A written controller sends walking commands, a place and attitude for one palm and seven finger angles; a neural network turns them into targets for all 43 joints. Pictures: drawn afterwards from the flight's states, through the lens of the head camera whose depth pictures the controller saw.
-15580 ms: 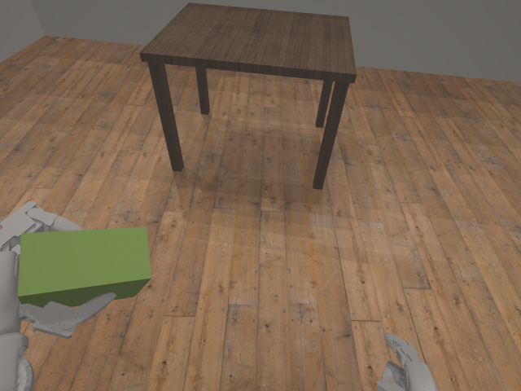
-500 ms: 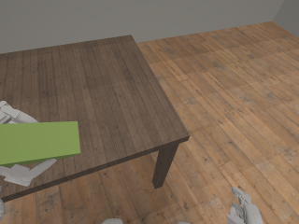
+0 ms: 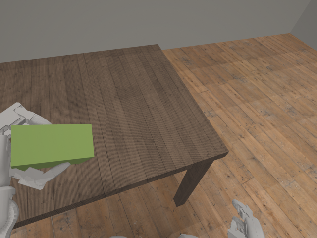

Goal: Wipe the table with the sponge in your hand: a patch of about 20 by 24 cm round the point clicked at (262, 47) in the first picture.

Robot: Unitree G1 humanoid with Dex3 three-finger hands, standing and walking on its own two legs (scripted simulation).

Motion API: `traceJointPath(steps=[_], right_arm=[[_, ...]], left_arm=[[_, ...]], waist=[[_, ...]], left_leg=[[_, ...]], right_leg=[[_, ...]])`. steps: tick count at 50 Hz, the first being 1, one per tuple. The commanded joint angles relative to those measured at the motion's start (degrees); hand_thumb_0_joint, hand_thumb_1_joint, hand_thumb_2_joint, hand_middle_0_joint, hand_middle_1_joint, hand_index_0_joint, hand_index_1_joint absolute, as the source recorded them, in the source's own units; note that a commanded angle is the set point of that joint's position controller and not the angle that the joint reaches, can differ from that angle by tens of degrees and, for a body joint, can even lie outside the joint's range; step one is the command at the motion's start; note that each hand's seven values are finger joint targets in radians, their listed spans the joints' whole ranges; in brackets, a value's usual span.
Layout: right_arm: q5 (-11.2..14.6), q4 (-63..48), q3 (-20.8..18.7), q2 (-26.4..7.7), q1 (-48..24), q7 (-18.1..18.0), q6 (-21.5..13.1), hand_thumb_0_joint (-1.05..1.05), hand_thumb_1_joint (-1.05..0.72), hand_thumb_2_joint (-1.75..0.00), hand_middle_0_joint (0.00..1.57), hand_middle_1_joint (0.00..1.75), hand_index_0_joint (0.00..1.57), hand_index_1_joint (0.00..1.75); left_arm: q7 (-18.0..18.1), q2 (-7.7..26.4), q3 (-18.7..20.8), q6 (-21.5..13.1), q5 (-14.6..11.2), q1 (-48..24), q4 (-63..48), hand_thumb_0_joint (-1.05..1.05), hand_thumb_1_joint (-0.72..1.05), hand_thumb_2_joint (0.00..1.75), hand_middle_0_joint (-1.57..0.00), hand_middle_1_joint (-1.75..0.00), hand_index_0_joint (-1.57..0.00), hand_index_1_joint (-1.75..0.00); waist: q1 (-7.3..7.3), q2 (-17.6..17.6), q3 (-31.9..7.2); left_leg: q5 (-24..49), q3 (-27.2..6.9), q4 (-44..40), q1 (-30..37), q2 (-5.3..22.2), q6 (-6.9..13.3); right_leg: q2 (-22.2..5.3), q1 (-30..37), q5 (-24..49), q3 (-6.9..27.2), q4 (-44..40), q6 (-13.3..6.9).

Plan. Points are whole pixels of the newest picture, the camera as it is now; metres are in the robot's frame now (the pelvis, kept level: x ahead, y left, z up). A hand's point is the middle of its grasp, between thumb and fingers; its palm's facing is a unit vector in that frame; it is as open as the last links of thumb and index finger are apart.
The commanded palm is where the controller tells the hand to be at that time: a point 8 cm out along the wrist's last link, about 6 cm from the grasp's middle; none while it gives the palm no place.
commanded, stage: shuffle to correct the standing spot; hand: left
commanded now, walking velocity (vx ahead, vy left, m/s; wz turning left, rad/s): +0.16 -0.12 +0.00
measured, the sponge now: (64, 146) +0.25 +0.21 +0.14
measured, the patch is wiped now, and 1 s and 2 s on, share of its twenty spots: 0.00 0.00 0.00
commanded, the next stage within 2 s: come to a stop and stand still in 0.70 s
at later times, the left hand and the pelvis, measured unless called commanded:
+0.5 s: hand (36, 139) +0.23 +0.24 +0.18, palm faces +0.35 -0.87 -0.34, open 10.0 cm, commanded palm +0.17 +0.29 +0.19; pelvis +0.01 +0.01 +0.01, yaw +0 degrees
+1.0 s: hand (63, 128) +0.25 +0.20 +0.19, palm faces +0.34 -0.86 -0.38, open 10.0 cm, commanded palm +0.19 +0.25 +0.19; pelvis +0.03 -0.03 +0.01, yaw -1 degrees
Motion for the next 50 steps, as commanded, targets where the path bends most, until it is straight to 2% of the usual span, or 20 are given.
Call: traceJointPath(steps=[1,4,5,7,8,9,10,12,14,15,16,17,19,24,27,34,38,42,46,50], right_arm=[[0.88,-10.74,-2.44,-8.5,-6.42,1.24,-4.38,0.0,-0.9,-0.9,0.2,0.3,0.2,0.3],[1.2,-11.12,-1.63,-8.31,-4.25,1.71,-3.21,0.0,-0.9,-0.9,0.2,0.3,0.2,0.3],[1.18,-10.96,-1.36,-7.96,-3.53,1.5,-2.34,0.0,-0.9,-0.9,0.2,0.3,0.2,0.3],[1.1,-10.63,-1.34,-8.02,-1.74,1.24,-1.66,0.0,-0.9,-0.9,0.2,0.3,0.2,0.3],[1.83,-10.64,-2.18,-8.31,-0.73,1.15,-1.43,0.0,-0.9,-0.9,0.2,0.3,0.2,0.3],[2.19,-10.94,-2.45,-8.79,-1.49,1.15,-0.78,0.0,-0.9,-0.9,0.2,0.3,0.2,0.3],[2.38,-10.75,-1.79,-8.41,-1.98,0.61,-0.43,0.0,-0.9,-0.9,0.2,0.3,0.2,0.3],[1.54,-10.01,0.68,-6.93,-3.61,-0.14,0.03,0.0,-0.9,-0.9,0.2,0.3,0.2,0.3],[0.94,-10.75,0.25,-8.66,-5.18,-1.12,-0.3,0.0,-0.9,-0.9,0.2,0.3,0.2,0.3],[0.93,-11.45,-0.08,-8.44,-5.93,-1.24,-0.43,0.0,-0.9,-0.9,0.2,0.3,0.2,0.3],[1.49,-11.78,-0.12,-7.98,-7.26,-1.21,-0.58,0.0,-0.9,-0.9,0.2,0.3,0.2,0.3],[0.54,-11.56,0.23,-7.88,-7.99,-1.4,-0.95,0.0,-0.9,-0.9,0.2,0.3,0.2,0.3],[-0.06,-11.79,0.07,-7.86,-7.37,-0.93,-2.07,0.0,-0.9,-0.9,0.2,0.3,0.2,0.3],[0.26,-11.67,-0.61,-8.02,-4.64,0.09,-2.5,0.0,-0.9,-0.9,0.2,0.3,0.2,0.3],[0.8,-11.93,-1.54,-8.43,-2.98,0.06,-0.79,0.0,-0.9,-0.9,0.2,0.3,0.2,0.3],[1.24,-12.42,-0.45,-8.06,-4.55,-1.14,1.48,0.0,-0.9,-0.9,0.2,0.3,0.2,0.3],[1.13,-12.14,-0.52,-8.24,-6.62,-1.54,0.46,0.0,-0.9,-0.9,0.2,0.3,0.2,0.3],[0.78,-11.41,-0.5,-8.57,-8.08,-1.15,-0.02,0.0,-0.9,-0.9,0.2,0.3,0.2,0.3],[1.09,-11.22,-1.31,-8.25,-7.24,-0.28,1.02,0.0,-0.9,-0.9,0.2,0.3,0.2,0.3],[1.54,-12.16,-0.95,-7.93,-6.87,0.02,2.96,0.0,-0.9,-0.9,0.2,0.3,0.2,0.3]], left_arm=[[0.76,15.09,11.59,-7.33,-0.94,-2.54,-24.32,0.0,0.1,1.3,-1.2,-1.6,-1.2,-1.6],[-0.35,13.73,12.74,-7.06,-2.15,6.57,-17.76,0.0,0.1,1.3,-1.2,-1.6,-1.2,-1.6],[-0.45,14.21,13.62,-6.49,-2.44,7.8,-14.52,0.0,0.1,1.3,-1.2,-1.6,-1.2,-1.6],[-1.02,12.84,12.94,-4.94,-3.74,8.21,-8.16,0.0,0.1,1.3,-1.2,-1.6,-1.2,-1.6],[-1.41,10.41,11.4,-3.45,-4.65,7.43,-4.33,0.0,0.1,1.3,-1.2,-1.6,-1.2,-1.6],[-1.42,8.83,9.23,-2.69,-4.72,6.08,-4.33,0.0,0.1,1.3,-1.2,-1.6,-1.2,-1.6],[-1.02,9.75,10.28,-1.94,-4.75,6.05,-3.47,0.0,0.1,1.3,-1.2,-1.6,-1.2,-1.6],[-1.11,8.29,7.1,-1.3,-4.46,3.99,-3.79,0.0,0.1,1.3,-1.2,-1.6,-1.2,-1.6],[-1.15,7.3,4.01,-2.21,-3.54,-2.36,-8.09,0.0,0.1,1.3,-1.2,-1.6,-1.2,-1.6],[-0.9,7.99,3.67,-2.26,-2.68,-4.98,-9.12,0.0,0.1,1.3,-1.2,-1.6,-1.2,-1.6],[-1.1,8.38,3.12,-2.52,-2.31,-8.84,-12.47,0.0,0.1,1.3,-1.2,-1.6,-1.2,-1.6],[-1.05,9.02,2.52,-2.54,-2.24,-10.91,-15.03,0.0,0.1,1.3,-1.2,-1.6,-1.2,-1.6],[-0.68,9.96,2.65,-3.04,-1.48,-12.81,-20.49,0.0,0.1,1.3,-1.2,-1.6,-1.2,-1.6],[0.13,13.68,9.44,-3.82,-2.01,-1.54,-18.28,0.0,0.1,1.3,-1.2,-1.6,-1.2,-1.6],[-0.63,9.51,8.98,-2.38,-4.14,8.22,-9.23,0.0,0.1,1.3,-1.2,-1.6,-1.2,-1.6],[-1.62,8.22,5.7,0.63,-5.29,2.48,-5.16,0.0,0.1,1.3,-1.2,-1.6,-1.2,-1.6],[-0.65,9.4,4.18,0.02,-4.59,-5.71,-12.24,0.0,0.1,1.3,-1.2,-1.6,-1.2,-1.6],[0.72,11.87,6.17,-1.48,-4.07,-6.17,-18.39,0.0,0.1,1.3,-1.2,-1.6,-1.2,-1.6],[1.23,12.79,10.13,-1.6,-4.37,2.73,-14.23,0.0,0.1,1.3,-1.2,-1.6,-1.2,-1.6],[0.35,9.46,9.21,-1.41,-5.08,9.81,-7.61,0.0,0.1,1.3,-1.2,-1.6,-1.2,-1.6]], waist=[[-0.18,22.93,-14.55],[-0.33,18.87,-16.02],[-0.63,13.67,-17.19],[-2.14,-0.3,-17.47],[-2.66,-9.82,-15.29],[-2.68,-11.46,-10.86],[-2.47,-9.13,-8.34],[-3.08,2.96,-5.38],[-2.51,15.84,-4.55],[-1.49,14.26,-4.7],[-1.08,11.73,-6.05],[-1.58,17.12,-5.33],[-1.14,19.92,-4.97],[-0.95,16.5,-14.8],[-1.82,8.58,-14.56],[-2.59,-0.67,-7.92],[-2.12,4.59,-9.78],[-1.3,13.62,-12.47],[-1.15,9.11,-14.08],[-1.05,4.19,-12.24]], left_leg=[[34.5,-9.47,-10.94,6.64,11.6,8.36],[25.17,-6.68,-6.7,0.24,9.29,4.31],[20.66,-5.83,-3.04,-3.41,7.71,3.43],[9.55,-1.43,6.58,-8.39,1.8,1.45],[-0.75,0.45,11.31,-9.09,-1.1,0.15],[-6.14,-0.92,13.11,-7.78,-0.09,0.1],[-7.41,-2.01,9.43,-4.1,1.52,0.52],[-2.74,-1.18,-8.26,4.36,1.38,0.82],[-2.91,-18.16,-22.08,2.56,11.13,2.98],[-2.97,-21.03,-23.94,0.15,14.59,6.19],[-3.55,-18.71,-24.31,0.52,14.34,7.03],[-6.23,-21.16,-25.76,-1.6,14.34,6.84],[-2.75,-18.8,-25.34,-0.79,13.56,6.35],[21.3,-8.64,-11.63,5.34,7.3,1.31],[10.87,-5.63,-9.58,2.51,4.78,0.83],[0.79,-3.13,-6.66,1.69,3.64,2.18],[7.77,-2.18,-5.05,5.93,2.76,2.26],[20.17,-3.71,-6.72,8.25,4.39,2.89],[18.6,-1.9,-2.61,4.21,1.82,1.85],[10.87,-2.29,-4.09,1.29,1.2,1.79]], right_leg=[[2.96,4.01,4.3,-3.36,-6.88,-0.9],[4.27,17.17,15.56,-5.12,-25.3,-1.63],[3.23,22.82,20.93,-2.76,-27.75,-2.53],[-4.12,23.2,27.65,8.44,-28.47,-8.0],[-10.23,17.58,22.22,16.5,-32.09,-11.28],[-13.2,10.36,15.2,19.25,-35.4,-12.57],[-12.6,4.3,10.18,16.71,-35.98,-11.97],[-3.55,-2.31,2.94,5.65,-28.47,-6.23],[4.46,0.09,5.38,-0.94,-15.69,-1.43],[4.41,3.24,5.84,-0.36,-12.74,-1.12],[4.48,4.73,5.89,-0.52,-11.31,-0.85],[3.53,5.18,4.7,0.0,-11.25,-0.83],[2.87,8.13,7.46,0.19,-15.72,-1.44],[3.01,19.41,24.01,-1.01,-29.0,-2.68],[1.01,17.85,23.51,3.83,-28.38,-5.02],[-1.15,7.07,13.02,9.02,-33.48,-4.36],[-2.82,8.13,20.74,10.28,-32.16,-5.19],[-1.31,13.01,34.16,6.96,-28.09,-1.49],[-4.03,19.83,47.21,8.74,-29.54,0.9],[-5.36,18.95,43.07,9.58,-32.11,1.99]])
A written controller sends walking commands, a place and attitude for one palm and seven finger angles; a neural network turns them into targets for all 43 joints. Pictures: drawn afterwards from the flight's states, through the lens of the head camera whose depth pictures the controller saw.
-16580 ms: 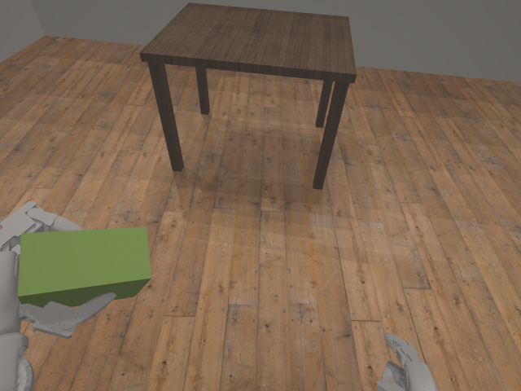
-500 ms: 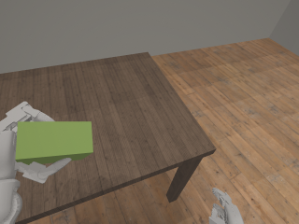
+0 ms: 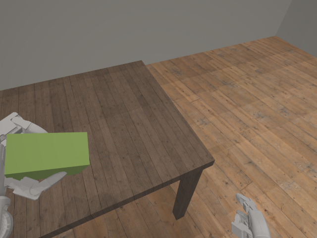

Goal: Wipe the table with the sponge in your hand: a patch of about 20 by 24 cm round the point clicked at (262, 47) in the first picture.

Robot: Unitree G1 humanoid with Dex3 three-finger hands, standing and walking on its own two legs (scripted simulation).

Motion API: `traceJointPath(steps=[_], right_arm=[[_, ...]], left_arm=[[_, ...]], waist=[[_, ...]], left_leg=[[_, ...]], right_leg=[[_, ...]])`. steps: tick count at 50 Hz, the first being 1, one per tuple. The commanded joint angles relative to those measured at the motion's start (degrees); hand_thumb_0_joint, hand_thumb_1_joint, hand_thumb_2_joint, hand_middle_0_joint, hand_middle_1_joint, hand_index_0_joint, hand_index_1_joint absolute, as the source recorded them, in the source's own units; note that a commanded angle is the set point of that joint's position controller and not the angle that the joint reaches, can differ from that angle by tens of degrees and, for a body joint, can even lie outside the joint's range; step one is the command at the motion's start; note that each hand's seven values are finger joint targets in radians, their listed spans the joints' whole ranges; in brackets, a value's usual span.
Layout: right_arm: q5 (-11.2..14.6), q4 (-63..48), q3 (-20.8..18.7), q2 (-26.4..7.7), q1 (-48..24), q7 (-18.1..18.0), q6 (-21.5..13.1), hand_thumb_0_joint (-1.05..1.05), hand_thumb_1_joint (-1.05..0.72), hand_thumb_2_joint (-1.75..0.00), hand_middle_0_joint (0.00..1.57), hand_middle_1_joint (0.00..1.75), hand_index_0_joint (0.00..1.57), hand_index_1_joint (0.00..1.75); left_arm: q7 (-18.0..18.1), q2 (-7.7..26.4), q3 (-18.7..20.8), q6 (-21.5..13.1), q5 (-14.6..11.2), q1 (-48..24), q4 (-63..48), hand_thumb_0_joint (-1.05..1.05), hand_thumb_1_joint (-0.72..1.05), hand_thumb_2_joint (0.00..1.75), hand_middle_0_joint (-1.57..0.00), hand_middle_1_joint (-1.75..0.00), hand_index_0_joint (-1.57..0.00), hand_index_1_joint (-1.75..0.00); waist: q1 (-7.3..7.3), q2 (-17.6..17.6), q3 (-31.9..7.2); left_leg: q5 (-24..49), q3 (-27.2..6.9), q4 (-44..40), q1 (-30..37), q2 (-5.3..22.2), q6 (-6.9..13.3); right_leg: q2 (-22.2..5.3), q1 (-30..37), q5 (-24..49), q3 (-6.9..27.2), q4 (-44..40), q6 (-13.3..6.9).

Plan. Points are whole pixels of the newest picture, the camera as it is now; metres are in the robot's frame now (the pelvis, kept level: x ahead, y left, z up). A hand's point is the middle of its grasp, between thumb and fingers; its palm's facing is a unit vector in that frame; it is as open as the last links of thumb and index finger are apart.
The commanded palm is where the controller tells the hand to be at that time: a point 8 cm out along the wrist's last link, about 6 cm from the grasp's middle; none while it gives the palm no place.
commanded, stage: come to a stop and stand still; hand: left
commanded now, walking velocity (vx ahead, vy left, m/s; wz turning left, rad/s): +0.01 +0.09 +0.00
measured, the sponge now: (60, 156) +0.24 +0.20 +0.16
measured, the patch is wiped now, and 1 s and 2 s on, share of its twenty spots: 0.00 0.00 0.00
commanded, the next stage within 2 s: none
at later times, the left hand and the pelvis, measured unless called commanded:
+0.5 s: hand out of the picture +0.16 +0.31 +0.15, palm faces +0.28 -0.88 -0.39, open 10.0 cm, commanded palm +0.11 +0.36 +0.18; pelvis -0.05 +0.08 +0.00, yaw +0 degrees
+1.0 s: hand out of the picture +0.14 +0.39 +0.17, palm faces +0.32 -0.84 -0.45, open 10.0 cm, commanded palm +0.08 +0.42 +0.18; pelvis -0.09 +0.14 +0.00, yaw +0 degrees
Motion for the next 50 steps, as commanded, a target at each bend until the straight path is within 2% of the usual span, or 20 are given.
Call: traceJointPath(steps=[1,5,7,8,9,10,11,12,14,16,19,21,22,26,27,31,34,41,46,50], right_arm=[[0.56,-8.98,-1.86,-5.35,-4.78,0.28,-1.34,0.0,-0.9,-0.9,0.2,0.3,0.2,0.3],[0.65,-9.44,-1.58,-5.87,-5.09,-0.39,-1.2,0.0,-0.9,-0.9,0.2,0.3,0.2,0.3],[0.41,-9.16,-1.78,-6.17,-5.81,-0.84,-1.92,0.0,-0.9,-0.9,0.2,0.3,0.2,0.3],[-0.09,-7.97,-4.12,-7.86,5.34,-1.09,-6.4,0.0,-0.9,-0.9,0.2,0.3,0.2,0.3],[-0.04,-6.64,-1.91,-3.05,0.03,-0.48,-6.22,0.0,-0.9,-0.9,0.2,0.3,0.2,0.3],[0.41,-9.1,-3.31,-5.71,-0.93,-0.26,-6.7,0.0,-0.9,-0.9,0.2,0.3,0.2,0.3],[1.55,-7.67,-3.36,-6.01,-2.92,0.43,-6.55,0.0,-0.9,-0.9,0.2,0.3,0.2,0.3],[0.97,-8.85,-3.27,-6.91,-2.28,0.7,-6.6,0.0,-0.9,-0.9,0.2,0.3,0.2,0.3],[0.78,-9.31,-2.88,-6.66,-3.41,2.02,-7.17,0.0,-0.9,-0.9,0.2,0.3,0.2,0.3],[1.29,-9.31,-2.67,-5.83,-4.67,2.61,-7.89,0.0,-0.9,-0.9,0.2,0.3,0.2,0.3],[0.32,-9.81,-2.37,-6.14,-3.84,1.67,-7.95,0.0,-0.9,-0.9,0.2,0.3,0.2,0.3],[0.42,-9.27,-2.09,-6.11,-5.07,0.59,-7.45,0.0,-0.9,-0.9,0.2,0.3,0.2,0.3],[0.21,-10.02,-1.42,-5.68,-4.3,0.18,-7.09,0.0,-0.9,-0.9,0.2,0.3,0.2,0.3],[0.64,-9.71,-0.78,-6.1,-4.39,-0.69,-8.45,0.0,-0.9,-0.9,0.2,0.3,0.2,0.3],[0.38,-9.53,-0.72,-5.79,-3.43,-0.62,-8.91,0.0,-0.9,-0.9,0.2,0.3,0.2,0.3],[0.38,-8.82,-1.09,-5.86,-2.32,0.87,-11.38,0.0,-0.9,-0.9,0.2,0.3,0.2,0.3],[-0.42,-7.46,-1.35,-6.85,-0.72,1.53,-11.52,0.0,-0.9,-0.9,0.2,0.3,0.2,0.3],[-1.1,-7.9,-1.58,-5.85,-2.59,1.71,-10.02,0.0,-0.9,-0.9,0.2,0.3,0.2,0.3],[-1.32,-9.82,-0.97,-5.59,-4.08,1.51,-7.82,0.0,-0.9,-0.9,0.2,0.3,0.2,0.3],[-0.45,-10.52,-1.51,-6.41,-2.84,1.39,-6.78,0.0,-0.9,-0.9,0.2,0.3,0.2,0.3]], left_arm=[[0.56,7.95,8.54,-3.13,-1.02,6.5,-5.09,0.0,0.1,1.3,-1.2,-1.6,-1.2,-1.6],[0.28,7.27,6.2,-2.23,-0.85,3.0,-4.27,0.0,0.1,1.3,-1.2,-1.6,-1.2,-1.6],[0.51,7.49,5.11,-2.36,-0.53,-1.24,-7.15,0.0,0.1,1.3,-1.2,-1.6,-1.2,-1.6],[0.76,50.84,36.67,-8.77,6.99,-55.93,-16.54,0.0,0.1,1.3,-1.2,-1.6,-1.2,-1.6],[-2.3,18.64,14.14,-7.54,2.87,-25.65,11.87,0.0,0.1,1.3,-1.2,-1.6,-1.2,-1.6],[-1.16,16.52,13.77,-8.26,1.64,-14.57,7.56,0.0,0.1,1.3,-1.2,-1.6,-1.2,-1.6],[-1.06,7.81,5.22,-7.41,1.04,-12.3,8.06,0.0,0.1,1.3,-1.2,-1.6,-1.2,-1.6],[-1.18,8.3,4.11,-8.37,0.72,-15.01,-1.12,0.0,0.1,1.3,-1.2,-1.6,-1.2,-1.6],[-0.8,6.94,1.85,-9.1,0.6,-11.54,-8.35,0.0,0.1,1.3,-1.2,-1.6,-1.2,-1.6],[-0.31,6.2,1.31,-8.6,0.19,-5.48,-10.44,0.0,0.1,1.3,-1.2,-1.6,-1.2,-1.6],[0.26,12.27,7.87,-8.7,0.03,-2.63,-11.36,0.0,0.1,1.3,-1.2,-1.6,-1.2,-1.6],[0.66,16.17,13.09,-8.64,-0.33,-1.25,-9.14,0.0,0.1,1.3,-1.2,-1.6,-1.2,-1.6],[0.13,12.86,10.4,-8.94,-0.75,-2.28,-8.69,0.0,0.1,1.3,-1.2,-1.6,-1.2,-1.6],[-0.16,13.02,10.56,-10.62,0.65,-9.16,-7.69,0.0,0.1,1.3,-1.2,-1.6,-1.2,-1.6],[-0.51,11.83,9.07,-11.22,1.19,-11.78,-7.6,0.0,0.1,1.3,-1.2,-1.6,-1.2,-1.6],[-1.25,7.41,3.8,-11.29,2.12,-11.93,-8.38,0.0,0.1,1.3,-1.2,-1.6,-1.2,-1.6],[-1.2,6.61,1.68,-11.3,2.63,-12.58,-9.2,0.0,0.1,1.3,-1.2,-1.6,-1.2,-1.6],[-0.22,12.84,9.77,-10.25,2.46,-7.47,-12.27,0.0,0.1,1.3,-1.2,-1.6,-1.2,-1.6],[-0.54,13.22,11.25,-9.46,0.92,-3.36,-15.34,0.0,0.1,1.3,-1.2,-1.6,-1.2,-1.6],[-1.19,10.41,9.15,-8.17,-0.04,0.95,-11.4,0.0,0.1,1.3,-1.2,-1.6,-1.2,-1.6]], waist=[[1.84,0.2,-7.89],[1.95,-5.8,-6.57],[1.95,-3.69,-7.09],[2.22,-11.1,9.35],[3.48,-5.91,-6.78],[6.0,-5.02,-3.5],[4.91,5.42,-7.94],[4.72,9.54,-11.95],[5.03,8.98,-14.71],[4.88,1.86,-13.45],[4.39,-7.41,-9.16],[3.76,-4.9,-5.79],[3.01,-2.76,-4.21],[3.34,13.53,-0.3],[3.61,14.17,-0.66],[3.55,10.06,-4.73],[3.13,8.29,-4.61],[3.81,7.23,-13.43],[3.86,11.55,-12.34],[2.9,3.98,-11.15]], left_leg=[[7.85,0.53,-1.24,-0.23,-0.84,1.93],[5.59,-0.25,-2.49,0.79,-0.12,2.39],[8.02,-0.57,-3.96,4.24,0.56,2.67],[6.53,11.31,-1.71,0.52,-3.71,0.75],[10.02,6.05,-4.79,2.95,-5.89,2.3],[11.23,5.21,-3.22,2.05,-3.26,1.45],[13.28,6.09,-5.6,6.62,-2.34,2.27],[15.66,3.63,-6.24,7.06,-0.96,3.1],[17.45,1.43,-5.69,6.51,0.85,3.44],[12.01,1.05,-5.76,5.8,0.94,3.23],[2.6,-1.19,-6.07,2.56,-0.68,2.15],[-0.97,-2.41,-7.22,4.78,-0.27,1.75],[-4.14,-3.97,-9.66,2.47,0.45,2.03],[-21.92,-11.13,-24.03,-11.0,7.1,3.56],[-23.91,-11.31,-25.2,-14.1,8.13,4.02],[-12.11,-8.4,-21.16,-2.22,6.8,1.84],[-8.71,-12.22,-22.48,0.73,7.93,-1.26],[20.28,-8.15,-16.67,17.09,7.29,-5.15],[12.09,-6.53,-18.73,12.32,6.44,-7.4],[1.84,-5.02,-17.63,8.15,4.44,-6.45]], right_leg=[[-14.22,4.55,28.36,10.93,-6.92,8.46],[-13.52,1.03,20.9,11.65,-9.93,10.41],[-13.07,-0.73,19.16,10.96,-9.11,9.54],[-8.25,-14.05,36.12,7.28,-18.08,21.13],[-10.65,1.24,42.02,8.21,-6.35,15.96],[-12.68,3.68,48.04,13.46,-7.07,16.62],[-13.64,5.67,46.48,12.74,-2.68,13.31],[-13.64,7.48,37.09,11.55,-0.95,11.67],[-12.54,8.66,25.98,10.63,-1.01,11.0],[-12.14,6.58,17.95,10.93,-2.85,10.41],[-13.15,0.81,0.19,12.37,-8.68,6.64],[-13.0,-6.97,-9.01,12.31,-11.16,4.41],[-12.36,-7.17,-11.35,10.52,-10.38,4.5],[-7.22,1.74,-4.42,4.9,3.46,6.04],[-6.87,5.01,-1.92,3.51,6.31,6.26],[-7.32,0.99,1.29,3.84,2.86,6.02],[-7.22,-1.49,-0.39,4.33,1.78,5.78],[-7.03,-5.16,-1.93,3.4,1.53,5.07],[-6.9,-1.3,-1.37,1.81,-3.2,4.17],[-7.71,1.56,0.05,2.51,-6.59,3.41]])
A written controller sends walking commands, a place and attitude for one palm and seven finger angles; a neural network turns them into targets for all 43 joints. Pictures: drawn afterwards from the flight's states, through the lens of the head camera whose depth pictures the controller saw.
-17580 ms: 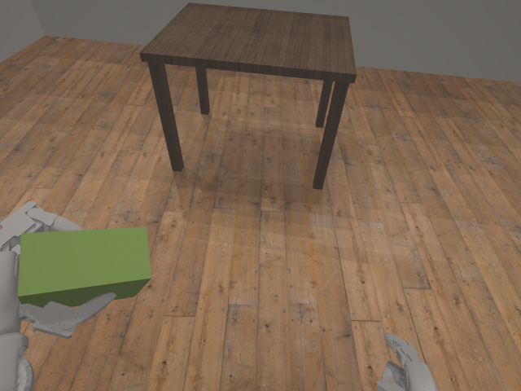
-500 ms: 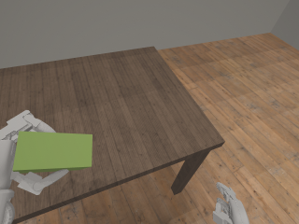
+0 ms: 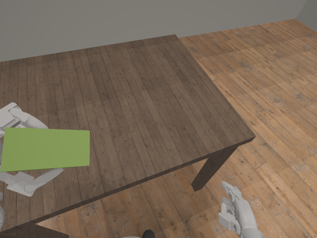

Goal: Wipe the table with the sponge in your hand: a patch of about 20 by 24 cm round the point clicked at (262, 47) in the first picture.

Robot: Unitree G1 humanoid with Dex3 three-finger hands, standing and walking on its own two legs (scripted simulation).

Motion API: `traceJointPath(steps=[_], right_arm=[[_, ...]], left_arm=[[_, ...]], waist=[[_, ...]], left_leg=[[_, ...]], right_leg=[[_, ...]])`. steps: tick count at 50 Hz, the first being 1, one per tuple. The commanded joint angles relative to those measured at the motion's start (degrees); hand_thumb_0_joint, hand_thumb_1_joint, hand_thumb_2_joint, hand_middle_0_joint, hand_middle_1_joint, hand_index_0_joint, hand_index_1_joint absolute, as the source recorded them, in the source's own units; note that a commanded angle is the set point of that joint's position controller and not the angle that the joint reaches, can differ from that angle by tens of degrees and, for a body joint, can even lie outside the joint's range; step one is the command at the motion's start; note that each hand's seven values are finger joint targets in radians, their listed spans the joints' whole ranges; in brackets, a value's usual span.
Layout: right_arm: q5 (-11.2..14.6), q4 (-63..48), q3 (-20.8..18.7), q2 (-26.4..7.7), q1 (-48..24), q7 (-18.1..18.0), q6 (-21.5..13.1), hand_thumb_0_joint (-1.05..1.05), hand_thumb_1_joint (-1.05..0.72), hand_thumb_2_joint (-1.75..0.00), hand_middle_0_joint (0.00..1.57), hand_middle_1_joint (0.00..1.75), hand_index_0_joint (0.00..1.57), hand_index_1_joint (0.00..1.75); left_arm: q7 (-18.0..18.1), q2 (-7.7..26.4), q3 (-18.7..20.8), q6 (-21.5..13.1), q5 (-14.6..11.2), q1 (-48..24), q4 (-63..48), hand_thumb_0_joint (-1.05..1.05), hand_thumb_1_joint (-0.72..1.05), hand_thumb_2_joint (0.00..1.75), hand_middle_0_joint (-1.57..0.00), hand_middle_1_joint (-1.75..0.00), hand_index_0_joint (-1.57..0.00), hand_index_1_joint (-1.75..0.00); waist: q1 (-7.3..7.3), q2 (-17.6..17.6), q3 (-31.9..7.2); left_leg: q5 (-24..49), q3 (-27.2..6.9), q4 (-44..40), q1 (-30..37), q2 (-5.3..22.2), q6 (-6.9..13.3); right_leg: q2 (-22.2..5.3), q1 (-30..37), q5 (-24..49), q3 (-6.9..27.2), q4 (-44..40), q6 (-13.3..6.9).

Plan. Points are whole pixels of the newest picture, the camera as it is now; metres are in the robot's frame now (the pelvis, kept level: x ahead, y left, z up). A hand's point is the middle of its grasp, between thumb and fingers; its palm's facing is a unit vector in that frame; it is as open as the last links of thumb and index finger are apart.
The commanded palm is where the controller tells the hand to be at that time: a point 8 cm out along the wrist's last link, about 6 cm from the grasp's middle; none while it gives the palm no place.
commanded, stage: come to a stop and stand still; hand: left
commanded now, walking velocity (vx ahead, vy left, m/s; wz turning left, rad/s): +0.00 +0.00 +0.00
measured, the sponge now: (58, 151) +0.24 +0.21 +0.14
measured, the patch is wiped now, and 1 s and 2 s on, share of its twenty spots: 0.00 0.00 0.00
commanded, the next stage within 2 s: none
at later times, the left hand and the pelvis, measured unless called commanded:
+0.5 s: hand out of the picture +0.15 +0.27 +0.16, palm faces +0.39 -0.83 -0.40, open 10.0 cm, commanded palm +0.10 +0.30 +0.17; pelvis -0.05 +0.02 -0.01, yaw +2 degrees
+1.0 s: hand out of the picture +0.11 +0.40 +0.18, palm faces +0.47 -0.81 -0.35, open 10.0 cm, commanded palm +0.03 +0.41 +0.17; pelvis -0.12 +0.13 -0.02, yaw +1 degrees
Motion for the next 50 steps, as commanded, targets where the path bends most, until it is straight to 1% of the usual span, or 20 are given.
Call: traceJointPath(steps=[1,11,17,25,29,32,33,34,35,36,37,38,40,42,43,44,45,46,48,50], right_arm=[[1.7,-8.1,-4.27,-9.07,-2.7,-0.9,-1.66,0.0,-0.9,-0.9,0.2,0.3,0.2,0.3],[1.93,-7.19,-4.49,-9.59,-4.04,-2.2,-2.06,0.0,-0.9,-0.9,0.2,0.3,0.2,0.3],[1.02,-7.12,-4.54,-9.14,-3.47,-1.6,-2.08,0.0,-0.9,-0.9,0.2,0.3,0.2,0.3],[1.73,-5.61,-5.08,-9.38,-1.68,-1.39,-0.48,0.0,-0.9,-0.9,0.2,0.3,0.2,0.3],[1.79,-5.86,-5.11,-9.48,-2.13,-1.6,-0.94,0.0,-0.9,-0.9,0.2,0.3,0.2,0.3],[0.5,-7.68,-7.74,-8.5,-3.16,-0.04,-2.05,0.0,-0.9,-0.9,0.2,0.3,0.2,0.3],[1.29,-7.23,-8.25,-9.13,-1.31,0.66,-2.55,0.0,-0.9,-0.9,0.2,0.3,0.2,0.3],[3.74,-6.68,-8.73,-9.5,2.22,1.43,-2.06,0.0,-0.9,-0.9,0.2,0.3,0.2,0.3],[5.19,-7.12,-8.64,-10.62,-0.81,1.25,-0.73,0.0,-0.9,-0.9,0.2,0.3,0.2,0.3],[4.59,-6.07,-8.26,-7.89,-1.34,1.9,-0.22,0.0,-0.9,-0.9,0.2,0.3,0.2,0.3],[3.36,-7.38,-6.1,-5.32,-3.56,2.84,-1.09,0.0,-0.9,-0.9,0.2,0.3,0.2,0.3],[1.76,-6.8,-5.46,-5.45,-1.58,3.04,-0.81,0.0,-0.9,-0.9,0.2,0.3,0.2,0.3],[1.66,-4.63,-4.71,-6.5,-2.76,1.47,-0.74,0.0,-0.9,-0.9,0.2,0.3,0.2,0.3],[1.15,-0.54,-4.47,-6.62,-2.21,-0.44,-3.68,0.0,-0.9,-0.9,0.2,0.3,0.2,0.3],[0.71,-0.59,-5.41,-6.86,-0.97,-0.73,-5.14,0.0,-0.9,-0.9,0.2,0.3,0.2,0.3],[0.48,-1.46,-6.91,-8.25,-0.33,-0.95,-5.47,0.0,-0.9,-0.9,0.2,0.3,0.2,0.3],[0.35,-2.47,-6.43,-7.05,0.29,-0.84,-4.65,0.0,-0.9,-0.9,0.2,0.3,0.2,0.3],[-0.98,-1.59,-5.28,-7.4,-2.47,0.17,-4.74,0.0,-0.9,-0.9,0.2,0.3,0.2,0.3],[-0.15,-2.31,-7.06,-8.64,-1.18,2.13,-3.58,0.0,-0.9,-0.9,0.2,0.3,0.2,0.3],[1.0,-4.69,-7.71,-9.72,-0.87,3.4,-2.75,0.0,-0.9,-0.9,0.2,0.3,0.2,0.3]], left_arm=[[1.24,7.63,7.82,-2.44,-1.21,3.17,-8.56,0.0,0.1,1.3,-1.2,-1.6,-1.2,-1.6],[1.86,6.73,2.46,-1.59,1.45,-12.35,-8.64,0.0,0.1,1.3,-1.2,-1.6,-1.2,-1.6],[2.06,7.47,4.74,-2.4,1.11,-6.3,-12.2,0.0,0.1,1.3,-1.2,-1.6,-1.2,-1.6],[1.18,5.17,4.44,-0.97,-0.26,-5.44,-9.08,0.0,0.1,1.3,-1.2,-1.6,-1.2,-1.6],[1.17,4.8,3.2,0.29,0.04,-11.03,-10.17,0.0,0.1,1.3,-1.2,-1.6,-1.2,-1.6],[0.57,8.42,6.34,0.05,-0.89,-15.43,-16.28,0.0,0.1,1.3,-1.2,-1.6,-1.2,-1.6],[0.8,9.1,7.71,-0.66,-0.45,-10.51,-13.48,0.0,0.1,1.3,-1.2,-1.6,-1.2,-1.6],[0.61,8.68,6.37,-1.77,0.71,-2.97,-11.65,0.0,0.1,1.3,-1.2,-1.6,-1.2,-1.6],[-0.17,3.81,2.03,-1.39,0.35,-4.02,-13.86,0.0,0.1,1.3,-1.2,-1.6,-1.2,-1.6],[-1.35,3.4,3.79,-0.72,-1.07,-6.34,-16.09,0.0,0.1,1.3,-1.2,-1.6,-1.2,-1.6],[-1.08,11.14,9.48,-1.27,-1.88,-9.84,-24.93,0.0,0.1,1.3,-1.2,-1.6,-1.2,-1.6],[-0.27,10.72,10.54,-1.35,-1.57,-9.61,-22.81,0.0,0.1,1.3,-1.2,-1.6,-1.2,-1.6],[0.95,9.39,9.23,-3.13,-0.12,-8.34,-20.69,0.0,0.1,1.3,-1.2,-1.6,-1.2,-1.6],[2.48,9.05,7.78,-2.83,-0.38,-12.23,-18.31,0.0,0.1,1.3,-1.2,-1.6,-1.2,-1.6],[3.44,9.66,7.3,-3.31,0.14,-16.06,-18.17,0.0,0.1,1.3,-1.2,-1.6,-1.2,-1.6],[3.69,12.29,8.86,-3.43,1.11,-19.26,-18.14,0.0,0.1,1.3,-1.2,-1.6,-1.2,-1.6],[3.4,12.42,9.09,-3.07,1.76,-18.01,-15.52,0.0,0.1,1.3,-1.2,-1.6,-1.2,-1.6],[1.38,12.78,8.35,-2.96,-0.07,-20.16,-15.87,0.0,0.1,1.3,-1.2,-1.6,-1.2,-1.6],[0.15,7.38,5.04,-3.28,0.89,-17.58,-13.62,0.0,0.1,1.3,-1.2,-1.6,-1.2,-1.6],[-0.85,4.9,4.76,-2.93,0.05,-8.82,-13.73,0.0,0.1,1.3,-1.2,-1.6,-1.2,-1.6]], waist=[[0.44,3.96,-14.79],[0.45,5.54,-8.42],[1.47,6.89,-11.0],[-0.93,0.78,-8.66],[-0.42,14.4,-6.2],[3.78,21.18,-7.68],[5.68,12.39,-8.64],[5.96,-19.59,-9.78],[0.86,-23.92,-5.52],[-0.38,-15.38,-10.1],[-0.21,-12.19,-12.85],[-1.6,-6.32,-11.48],[-0.89,7.22,-8.72],[-1.36,22.0,-6.25],[-0.87,25.89,-7.63],[-0.09,25.91,-8.82],[-1.78,21.47,-8.81],[-4.05,27.68,-4.48],[-3.72,8.82,-1.71],[-1.98,6.91,-6.56]], left_leg=[[-10.41,-11.64,-4.91,11.9,11.89,-9.96],[-27.24,-12.95,-8.63,6.19,11.08,-7.37],[-28.7,-12.2,-7.14,4.22,10.69,-7.57],[-23.92,-12.82,11.97,12.94,7.82,-6.0],[-42.57,-23.85,-15.63,-3.83,14.83,-10.33],[-27.84,-7.56,-19.21,-15.07,7.15,-25.06],[-23.42,0.12,1.89,-13.28,0.98,-25.92],[-27.68,-3.09,54.24,0.94,-3.68,-16.44],[-31.21,-21.82,84.83,1.4,3.25,-7.19],[-31.9,-24.74,88.75,-1.55,3.01,-0.61],[-32.97,-30.18,87.45,-10.52,7.99,1.42],[-27.38,-23.24,65.38,-11.59,10.1,-3.66],[-19.26,-9.28,26.32,-0.93,6.63,-3.52],[-1.29,-2.25,-3.98,9.21,2.96,-4.3],[15.07,-6.83,-3.7,14.07,9.63,-1.96],[25.32,-14.31,2.68,15.49,16.32,1.53],[26.1,-18.87,7.51,14.1,15.9,2.88],[22.13,-35.12,1.32,8.38,19.84,2.07],[15.28,-31.52,2.33,7.08,20.36,1.36],[9.32,-22.78,3.39,8.57,19.4,2.38]], right_leg=[[-1.65,-1.12,-1.27,0.2,-4.16,-1.92],[-0.38,-5.93,-9.68,1.84,-3.08,-1.67],[-0.24,-1.45,-8.35,0.34,-0.91,-1.95],[-5.83,-21.49,-16.33,5.27,-3.22,-5.5],[5.24,-7.0,-16.29,-3.4,21.23,-0.97],[8.14,11.26,-18.59,-10.35,19.19,-1.72],[3.3,11.91,-16.96,-8.85,5.54,-5.67],[-13.3,-8.49,-5.55,5.03,-4.79,-11.89],[-22.3,-31.52,4.05,16.72,0.02,-15.29],[-20.33,-31.27,7.86,12.11,2.22,-15.29],[-27.74,-23.63,1.16,20.27,3.89,-17.21],[-23.76,-18.85,-4.69,17.25,2.74,-13.47],[-12.31,-19.61,-1.06,10.65,10.9,-9.17],[-3.25,-12.39,5.2,0.95,26.01,-3.84],[-0.28,-14.84,-3.2,-1.98,35.69,-1.8],[1.5,-22.23,-15.92,-1.96,43.86,-0.24],[3.39,-25.58,-20.82,-3.08,44.13,0.44],[4.78,-29.68,-21.13,1.59,50.28,1.81],[2.59,-27.37,-10.79,3.26,46.17,0.57],[2.05,-22.5,-8.7,-0.03,39.37,-0.22]])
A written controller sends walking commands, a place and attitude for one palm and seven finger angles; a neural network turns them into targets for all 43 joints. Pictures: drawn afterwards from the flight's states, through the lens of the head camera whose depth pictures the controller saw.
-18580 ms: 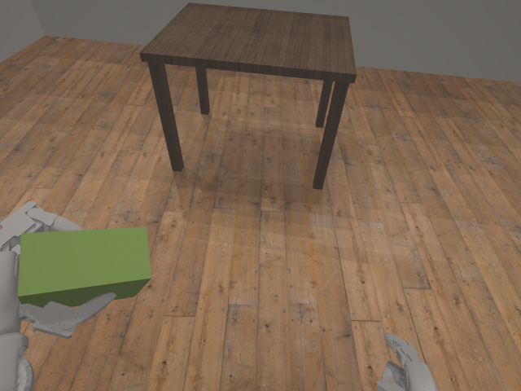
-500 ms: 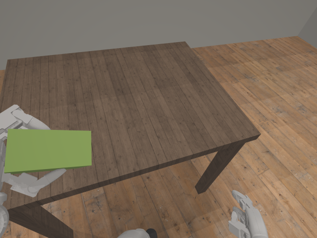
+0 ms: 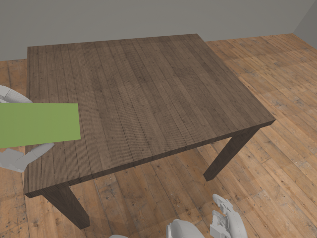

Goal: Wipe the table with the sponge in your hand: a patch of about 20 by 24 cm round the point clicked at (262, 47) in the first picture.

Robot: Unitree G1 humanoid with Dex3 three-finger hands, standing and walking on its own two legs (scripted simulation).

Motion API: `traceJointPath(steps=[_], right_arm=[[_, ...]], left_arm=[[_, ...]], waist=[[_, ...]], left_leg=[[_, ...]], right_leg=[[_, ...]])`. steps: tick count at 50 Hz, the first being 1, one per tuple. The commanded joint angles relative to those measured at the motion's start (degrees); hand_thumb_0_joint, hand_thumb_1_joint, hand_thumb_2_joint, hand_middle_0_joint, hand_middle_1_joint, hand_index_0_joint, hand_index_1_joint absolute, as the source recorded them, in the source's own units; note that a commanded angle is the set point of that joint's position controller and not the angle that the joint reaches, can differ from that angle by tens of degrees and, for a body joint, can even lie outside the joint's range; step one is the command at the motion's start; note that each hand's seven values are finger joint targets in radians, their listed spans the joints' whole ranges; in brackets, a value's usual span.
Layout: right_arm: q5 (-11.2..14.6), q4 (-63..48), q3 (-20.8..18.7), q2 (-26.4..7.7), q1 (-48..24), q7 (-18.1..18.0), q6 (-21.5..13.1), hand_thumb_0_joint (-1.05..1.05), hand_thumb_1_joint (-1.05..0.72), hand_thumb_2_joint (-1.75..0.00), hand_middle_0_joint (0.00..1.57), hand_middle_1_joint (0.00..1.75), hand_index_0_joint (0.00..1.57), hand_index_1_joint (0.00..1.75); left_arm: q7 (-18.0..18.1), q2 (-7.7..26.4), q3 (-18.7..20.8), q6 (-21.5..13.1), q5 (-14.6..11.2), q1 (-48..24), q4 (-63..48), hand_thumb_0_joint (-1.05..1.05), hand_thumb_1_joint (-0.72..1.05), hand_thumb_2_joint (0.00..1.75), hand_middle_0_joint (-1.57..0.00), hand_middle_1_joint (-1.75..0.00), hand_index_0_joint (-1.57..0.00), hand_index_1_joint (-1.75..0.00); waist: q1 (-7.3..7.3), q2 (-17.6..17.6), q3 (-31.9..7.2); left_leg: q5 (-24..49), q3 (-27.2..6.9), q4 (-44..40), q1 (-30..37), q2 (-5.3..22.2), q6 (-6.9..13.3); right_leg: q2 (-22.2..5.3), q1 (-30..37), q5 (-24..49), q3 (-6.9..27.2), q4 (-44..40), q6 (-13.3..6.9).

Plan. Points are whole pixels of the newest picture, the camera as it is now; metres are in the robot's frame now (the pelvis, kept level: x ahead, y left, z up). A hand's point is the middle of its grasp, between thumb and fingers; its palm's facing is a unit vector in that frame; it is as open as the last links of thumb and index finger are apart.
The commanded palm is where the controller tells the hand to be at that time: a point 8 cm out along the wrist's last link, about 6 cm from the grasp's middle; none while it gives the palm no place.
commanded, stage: come to a stop and stand still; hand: left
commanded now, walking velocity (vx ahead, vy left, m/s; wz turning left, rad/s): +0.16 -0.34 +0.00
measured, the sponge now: (46, 125) +0.26 +0.24 +0.18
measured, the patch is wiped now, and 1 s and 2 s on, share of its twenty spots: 0.00 0.00 0.00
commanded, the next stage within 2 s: look again from close up in 1.74 s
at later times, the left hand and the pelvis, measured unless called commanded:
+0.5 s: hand (30, 156) +0.20 +0.24 +0.18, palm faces +0.35 -0.87 -0.36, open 10.0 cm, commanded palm +0.15 +0.28 +0.19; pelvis -0.03 +0.01 +0.00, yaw -5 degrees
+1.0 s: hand out of the picture +0.13 +0.25 +0.19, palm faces +0.44 -0.81 -0.40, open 10.0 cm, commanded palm +0.07 +0.28 +0.19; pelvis -0.09 +0.00 +0.00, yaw +0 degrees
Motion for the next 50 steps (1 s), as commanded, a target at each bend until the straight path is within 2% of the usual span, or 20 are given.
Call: traceJointPath(steps=[1,9,11,13,15,16,20,22,24,29,30,32,34,38,41,44,46,47,48,50], right_arm=[[1.56,-11.95,-6.02,-14.56,-2.23,1.64,-1.68,0.0,-0.9,-0.9,0.2,0.3,0.2,0.3],[1.78,-12.81,-3.77,-13.75,-0.39,-2.08,3.12,0.0,-0.9,-0.9,0.2,0.3,0.2,0.3],[2.67,-12.14,-3.7,-13.22,0.97,-2.24,2.91,0.0,-0.9,-0.9,0.2,0.3,0.2,0.3],[3.62,-12.58,-5.62,-14.44,1.56,-2.04,1.67,0.0,-0.9,-0.9,0.2,0.3,0.2,0.3],[3.61,-12.55,-5.76,-15.25,-0.94,-1.65,0.72,0.0,-0.9,-0.9,0.2,0.3,0.2,0.3],[3.16,-11.7,-4.45,-13.83,-1.85,-1.54,0.96,0.0,-0.9,-0.9,0.2,0.3,0.2,0.3],[1.58,-10.51,-3.5,-12.62,-1.51,-2.8,-0.44,0.0,-0.9,-0.9,0.2,0.3,0.2,0.3],[1.48,-10.12,-4.18,-12.81,-1.46,-3.03,-1.6,0.0,-0.9,-0.9,0.2,0.3,0.2,0.3],[0.06,-10.27,-3.35,-12.06,-2.12,-2.97,-1.07,0.0,-0.9,-0.9,0.2,0.3,0.2,0.3],[3.77,-12.49,-5.07,-14.24,0.7,-1.86,0.3,0.0,-0.9,-0.9,0.2,0.3,0.2,0.3],[4.03,-12.7,-4.84,-13.71,1.23,-1.92,0.58,0.0,-0.9,-0.9,0.2,0.3,0.2,0.3],[4.58,-13.73,-6.31,-15.07,3.06,-1.89,1.47,0.0,-0.9,-0.9,0.2,0.3,0.2,0.3],[4.09,-13.44,-5.24,-13.55,0.7,-1.91,2.44,0.0,-0.9,-0.9,0.2,0.3,0.2,0.3],[1.8,-11.6,-2.93,-11.86,-2.31,-2.85,1.78,0.0,-0.9,-0.9,0.2,0.3,0.2,0.3],[1.25,-11.09,-3.27,-12.56,-2.42,-4.22,-0.43,0.0,-0.9,-0.9,0.2,0.3,0.2,0.3],[1.17,-10.78,-3.87,-12.16,-0.56,-5.2,-1.95,0.0,-0.9,-0.9,0.2,0.3,0.2,0.3],[1.44,-10.19,-4.32,-10.7,-1.44,-5.38,-3.66,0.0,-0.9,-0.9,0.2,0.3,0.2,0.3],[0.91,-9.9,-3.3,-10.54,-1.51,-4.99,-3.23,0.0,-0.9,-0.9,0.2,0.3,0.2,0.3],[0.97,-9.53,-2.99,-10.78,-3.13,-4.15,-3.13,0.0,-0.9,-0.9,0.2,0.3,0.2,0.3],[3.04,-10.93,-5.08,-14.08,-1.1,-2.26,-1.28,0.0,-0.9,-0.9,0.2,0.3,0.2,0.3]], left_arm=[[-1.78,5.69,2.58,-5.33,-1.46,7.43,-14.95,0.0,0.1,1.3,-1.2,-1.6,-1.2,-1.6],[-2.15,12.57,9.19,-3.72,-2.35,10.01,-11.56,0.0,0.1,1.3,-1.2,-1.6,-1.2,-1.6],[-1.12,12.77,9.33,-3.74,-2.18,8.13,-10.79,0.0,0.1,1.3,-1.2,-1.6,-1.2,-1.6],[-0.08,9.03,6.44,-3.7,-3.32,6.09,-10.54,0.0,0.1,1.3,-1.2,-1.6,-1.2,-1.6],[0.61,8.0,4.45,-4.24,-2.96,7.85,-15.62,0.0,0.1,1.3,-1.2,-1.6,-1.2,-1.6],[1.35,9.66,5.5,-4.36,-2.51,8.19,-18.33,0.0,0.1,1.3,-1.2,-1.6,-1.2,-1.6],[3.46,8.05,3.13,-5.49,-1.37,7.22,-21.93,0.0,0.1,1.3,-1.2,-1.6,-1.2,-1.6],[4.22,8.81,3.95,-5.73,-1.0,5.87,-21.54,0.0,0.1,1.3,-1.2,-1.6,-1.2,-1.6],[3.4,12.47,6.65,-6.05,-0.02,3.0,-19.23,0.0,0.1,1.3,-1.2,-1.6,-1.2,-1.6],[0.56,7.1,5.77,-4.34,-1.4,10.58,-8.61,0.0,0.1,1.3,-1.2,-1.6,-1.2,-1.6],[0.34,6.85,5.85,-4.18,-2.2,12.49,-6.74,0.0,0.1,1.3,-1.2,-1.6,-1.2,-1.6],[-0.11,5.08,4.94,-2.96,-3.77,17.55,-3.69,0.0,0.1,1.3,-1.2,-1.6,-1.2,-1.6],[0.19,6.24,5.33,-2.48,-3.59,15.99,-6.82,0.0,0.1,1.3,-1.2,-1.6,-1.2,-1.6],[2.44,7.19,2.76,-2.43,-1.7,7.58,-13.63,0.0,0.1,1.3,-1.2,-1.6,-1.2,-1.6],[4.19,9.75,2.75,-2.55,-1.2,1.59,-21.23,0.0,0.1,1.3,-1.2,-1.6,-1.2,-1.6],[5.21,9.23,2.97,-3.18,-1.06,1.79,-23.78,0.0,0.1,1.3,-1.2,-1.6,-1.2,-1.6],[5.84,10.79,4.34,-3.44,-1.01,2.5,-23.8,0.0,0.1,1.3,-1.2,-1.6,-1.2,-1.6],[5.32,11.61,4.29,-4.44,-0.88,-0.38,-24.4,0.0,0.1,1.3,-1.2,-1.6,-1.2,-1.6],[4.09,10.96,5.03,-4.9,-0.33,1.36,-20.04,0.0,0.1,1.3,-1.2,-1.6,-1.2,-1.6],[2.71,6.2,3.76,-3.34,0.05,4.52,-13.43,0.0,0.1,1.3,-1.2,-1.6,-1.2,-1.6]], waist=[[-1.18,15.33,-12.64],[-1.99,9.7,-12.15],[-3.12,1.72,-14.1],[-2.08,-8.42,-17.01],[-1.37,0.24,-11.12],[-2.05,8.44,-11.02],[-1.52,14.95,-14.12],[-0.65,22.13,-12.93],[-2.48,28.61,-6.86],[-2.06,7.24,-11.33],[-2.25,1.44,-11.52],[-1.8,-10.28,-12.22],[-1.92,-5.34,-10.2],[-1.82,-0.24,-12.93],[-0.99,1.17,-14.94],[-0.58,13.44,-18.43],[-1.82,27.66,-16.08],[-3.21,32.94,-10.5],[-2.02,28.46,-5.69],[-0.37,14.25,-9.19]], left_leg=[[30.35,-9.9,-16.28,8.14,13.89,5.77],[10.79,-7.59,-5.86,-7.49,12.41,3.47],[0.66,-0.18,8.89,-11.49,4.02,3.72],[-4.62,1.19,23.43,-17.72,0.23,1.44],[-1.58,-3.77,21.79,-11.87,4.41,1.88],[-1.27,-2.51,14.82,-7.88,4.83,2.46],[15.46,5.66,-14.92,3.34,0.66,2.23],[34.52,-3.96,-19.62,10.52,9.57,5.32],[37.7,-17.12,-16.49,2.61,14.56,8.39],[17.72,-3.14,-0.02,-5.88,5.91,4.59],[7.73,-0.84,4.61,-8.88,2.74,3.51],[-2.25,0.3,17.42,-10.28,-1.34,1.06],[-1.66,-2.95,25.21,-10.74,1.61,0.78],[0.08,0.32,17.22,-8.05,1.82,1.25],[2.86,3.37,-0.82,-1.39,1.02,2.41],[20.3,8.69,-24.64,8.19,2.41,2.75],[39.95,3.24,-19.89,16.74,11.32,5.79],[42.06,-8.87,-17.07,7.99,14.3,9.45],[40.29,-10.81,-15.68,0.6,16.09,10.16],[30.49,-2.72,-0.79,-3.95,10.96,5.92]], right_leg=[[-0.14,-1.87,4.13,-2.87,-8.51,-1.59],[-1.61,19.89,14.11,-5.44,-40.31,-3.99],[-8.92,23.69,18.61,1.43,-44.49,-7.77],[-21.49,25.01,19.6,17.92,-44.03,-15.46],[-23.32,9.9,12.75,20.06,-46.0,-16.64],[-21.81,6.25,12.2,16.44,-42.67,-15.09],[-9.01,10.88,17.81,0.73,-28.58,-7.24],[-1.84,5.38,10.4,-4.36,-15.79,-2.97],[-1.24,3.33,-0.47,-0.97,-17.96,-1.38],[-4.47,23.09,24.45,-3.97,-42.26,-3.65],[-8.17,23.27,23.02,-0.67,-43.62,-5.55],[-19.0,15.78,17.8,17.51,-46.18,-11.7],[-20.63,5.76,11.33,18.82,-45.32,-13.82],[-18.05,3.2,11.73,13.79,-40.9,-11.34],[-16.87,4.62,9.5,13.06,-38.33,-9.42],[-7.48,11.19,18.94,1.05,-21.39,-4.77],[-0.66,1.46,2.91,-5.55,-10.18,-0.78],[-1.55,0.18,-3.53,-2.9,-11.94,-0.39],[-2.55,3.58,-2.0,0.23,-18.3,-1.33],[-3.91,20.11,15.06,-0.42,-36.46,-2.62]])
